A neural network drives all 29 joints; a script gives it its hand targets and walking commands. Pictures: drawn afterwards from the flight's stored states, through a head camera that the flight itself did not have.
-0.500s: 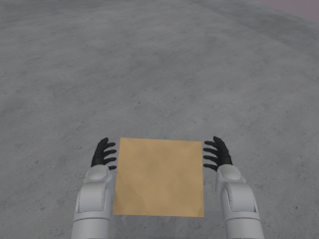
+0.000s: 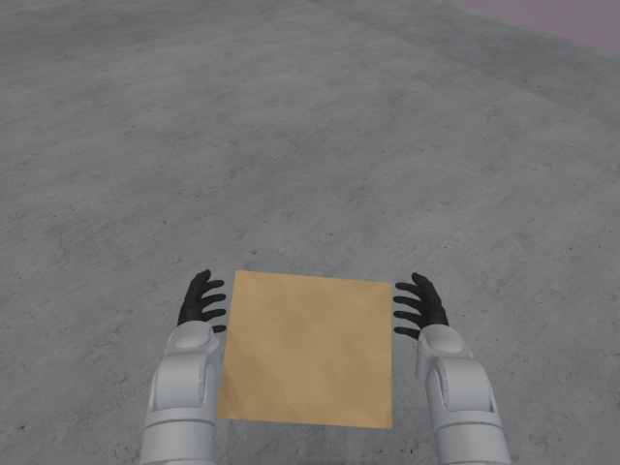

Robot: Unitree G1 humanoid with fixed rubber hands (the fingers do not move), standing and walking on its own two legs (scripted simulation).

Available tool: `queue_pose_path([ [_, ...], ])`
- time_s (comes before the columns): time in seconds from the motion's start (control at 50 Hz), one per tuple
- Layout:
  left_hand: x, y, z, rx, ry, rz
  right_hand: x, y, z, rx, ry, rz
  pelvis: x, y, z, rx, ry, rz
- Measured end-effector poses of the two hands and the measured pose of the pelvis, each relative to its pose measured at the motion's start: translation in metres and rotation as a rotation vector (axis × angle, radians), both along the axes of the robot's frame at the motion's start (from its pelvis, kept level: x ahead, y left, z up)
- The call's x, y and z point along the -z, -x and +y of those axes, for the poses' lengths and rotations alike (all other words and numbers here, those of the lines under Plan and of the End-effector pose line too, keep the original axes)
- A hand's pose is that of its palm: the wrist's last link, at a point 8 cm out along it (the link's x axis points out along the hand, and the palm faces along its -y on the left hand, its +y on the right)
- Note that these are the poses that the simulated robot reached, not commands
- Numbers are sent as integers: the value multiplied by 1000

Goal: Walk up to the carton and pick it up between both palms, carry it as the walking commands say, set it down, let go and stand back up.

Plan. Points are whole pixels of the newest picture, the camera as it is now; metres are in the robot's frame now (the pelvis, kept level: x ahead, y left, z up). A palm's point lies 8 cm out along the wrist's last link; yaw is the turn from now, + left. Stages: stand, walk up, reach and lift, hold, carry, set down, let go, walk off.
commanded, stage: carry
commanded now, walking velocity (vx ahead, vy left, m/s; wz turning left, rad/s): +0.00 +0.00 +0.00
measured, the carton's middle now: (305, 348) +0.32 +0.02 -0.08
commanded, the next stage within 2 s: none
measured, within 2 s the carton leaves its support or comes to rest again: neither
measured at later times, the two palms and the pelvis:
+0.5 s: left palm (232, 173) +0.63 +0.17 +0.02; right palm (390, 182) +0.63 -0.13 +0.01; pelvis +0.33 +0.01 -0.01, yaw -1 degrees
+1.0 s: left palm (252, 78) +0.94 +0.16 +0.06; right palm (375, 82) +0.97 -0.14 +0.05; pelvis +0.66 -0.02 +0.02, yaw +3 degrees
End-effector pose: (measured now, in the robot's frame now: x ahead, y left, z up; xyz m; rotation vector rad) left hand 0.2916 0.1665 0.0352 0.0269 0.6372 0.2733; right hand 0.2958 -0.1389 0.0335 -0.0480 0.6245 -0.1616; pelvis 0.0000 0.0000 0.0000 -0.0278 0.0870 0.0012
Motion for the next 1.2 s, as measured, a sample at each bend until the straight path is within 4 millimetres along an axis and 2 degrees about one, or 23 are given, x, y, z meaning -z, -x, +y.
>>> queue_pose_path([
  [0.12, 18, -80, -25, 73, -13, 34, 26, -55, -23, 87, -19, 43, 8, -65, 0, 36, -21, 40],
  [0.18, 21, -117, -33, 88, -6, 37, 28, -91, -31, 112, 3, 52, 10, -105, -5, 5, -17, 5],
  [0.28, 13, -174, -18, 22, 9, 14, 14, -169, -16, 48, 23, 31, 6, -171, -8, -28, -25, -38],
  [0.36, 15, -220, 2, -37, 1, 12, 18, -231, 5, -6, 20, 28, 9, -226, -3, -32, -26, -60],
  [0.44, 17, -283, 11, -43, -4, 11, 20, -293, 13, -13, 1, 28, 14, -289, 5, -5, -30, -29],
  [0.52, 12, -351, -3, 21, -41, 19, 25, -340, -1, 52, -32, 37, 8, -341, 10, 33, -32, 29],
  [0.62, 21, -436, -38, 123, -51, 38, 37, -394, -33, 160, -46, 58, 8, -406, 6, 53, -40, 63],
  [0.7, 25, -495, -55, 164, -42, 44, 38, -454, -51, 193, -41, 59, 13, -473, -5, 25, -33, 21],
  [0.76, 14, -528, -48, 114, -22, 36, 23, -504, -45, 144, -18, 51, 2, -514, -15, -10, -30, -25],
  [0.88, -17, -583, -18, -32, -47, 18, -4, -598, -15, 5, -38, 28, -20, -587, -23, -40, -43, -46],
  [0.94, -25, -613, -8, -77, -60, 8, -11, -638, -3, -33, -49, 18, -24, -624, -24, -50, -47, -59],
  [1.02, -25, -663, -4, -85, -50, 0, -13, -690, 0, -43, -47, 10, -18, -676, -21, -51, -51, -42],
  [1.1, -24, -722, -16, -35, -57, -6, -9, -732, -13, 6, -62, 1, -14, -721, -19, -21, -38, 30],
  [1.2, -6, -790, -50, 55, -62, 24, 12, -772, -47, 97, -69, 30, -6, -772, -26, -3, -55, 70],
])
